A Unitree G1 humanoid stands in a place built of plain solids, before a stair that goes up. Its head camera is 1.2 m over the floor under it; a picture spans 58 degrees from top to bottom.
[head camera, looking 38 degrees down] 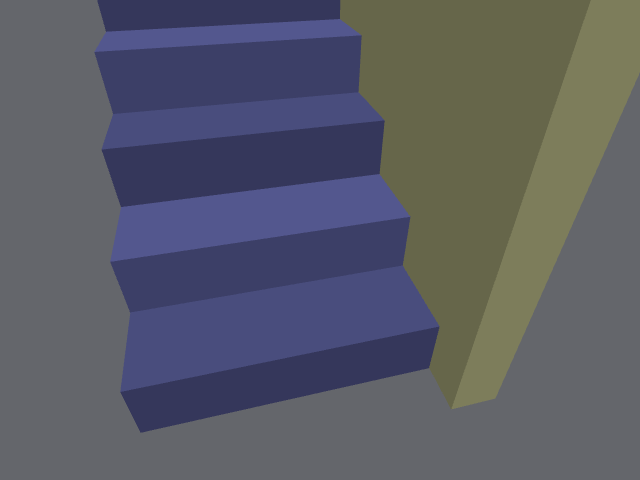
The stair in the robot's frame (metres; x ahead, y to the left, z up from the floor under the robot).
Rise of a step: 0.21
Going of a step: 0.28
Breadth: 0.90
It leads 14 degrees to the left of straight ahead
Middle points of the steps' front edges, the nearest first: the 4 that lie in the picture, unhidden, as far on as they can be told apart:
0.75 0.08 0.21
1.02 0.15 0.41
1.30 0.22 0.62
1.57 0.29 0.82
